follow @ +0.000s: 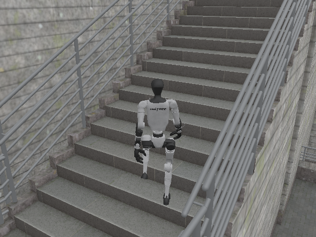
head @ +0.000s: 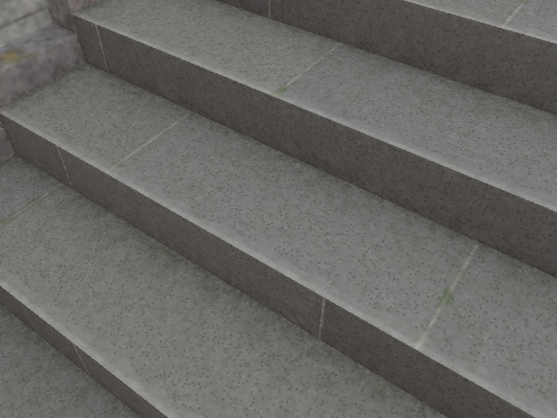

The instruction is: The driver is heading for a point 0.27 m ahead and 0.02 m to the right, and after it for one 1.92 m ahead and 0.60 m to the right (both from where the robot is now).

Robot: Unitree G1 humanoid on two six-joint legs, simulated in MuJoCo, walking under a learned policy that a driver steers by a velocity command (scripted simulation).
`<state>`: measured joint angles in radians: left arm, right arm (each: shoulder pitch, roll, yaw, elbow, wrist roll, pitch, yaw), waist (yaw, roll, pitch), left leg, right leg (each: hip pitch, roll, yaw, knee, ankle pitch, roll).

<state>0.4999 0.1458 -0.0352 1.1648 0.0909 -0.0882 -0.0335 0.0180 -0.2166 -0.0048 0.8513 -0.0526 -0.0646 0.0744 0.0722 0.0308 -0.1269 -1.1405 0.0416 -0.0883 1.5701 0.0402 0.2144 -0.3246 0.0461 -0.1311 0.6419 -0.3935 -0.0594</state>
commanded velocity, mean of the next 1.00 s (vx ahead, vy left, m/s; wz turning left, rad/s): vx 0.50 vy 0.00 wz -0.40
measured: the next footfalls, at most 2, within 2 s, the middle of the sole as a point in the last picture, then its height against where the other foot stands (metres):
left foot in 0.30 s outside the picture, level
right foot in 0.60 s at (345, 415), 0.16 m higher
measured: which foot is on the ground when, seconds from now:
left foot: up 0.00-0.28, down 0.30-0.62, up 0.64-0.98, down 1.00-1.00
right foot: down 0.00-0.30, up 0.32-0.58, down 0.60-1.00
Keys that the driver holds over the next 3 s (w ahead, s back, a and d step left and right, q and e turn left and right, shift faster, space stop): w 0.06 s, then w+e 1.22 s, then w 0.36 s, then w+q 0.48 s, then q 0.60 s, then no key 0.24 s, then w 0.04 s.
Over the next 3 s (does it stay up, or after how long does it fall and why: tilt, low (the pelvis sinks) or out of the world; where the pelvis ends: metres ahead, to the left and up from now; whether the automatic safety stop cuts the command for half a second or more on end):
stays up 1.42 -0.57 0.74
